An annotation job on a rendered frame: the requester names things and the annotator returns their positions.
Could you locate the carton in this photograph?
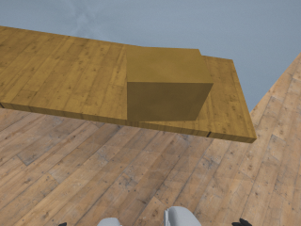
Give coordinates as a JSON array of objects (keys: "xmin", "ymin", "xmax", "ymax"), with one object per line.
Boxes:
[{"xmin": 127, "ymin": 46, "xmax": 214, "ymax": 121}]

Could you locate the table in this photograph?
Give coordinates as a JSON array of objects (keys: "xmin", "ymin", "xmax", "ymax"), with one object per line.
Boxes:
[{"xmin": 0, "ymin": 25, "xmax": 257, "ymax": 144}]

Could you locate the robot right thigh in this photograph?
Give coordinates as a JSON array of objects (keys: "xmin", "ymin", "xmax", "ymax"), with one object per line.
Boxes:
[{"xmin": 164, "ymin": 206, "xmax": 201, "ymax": 226}]

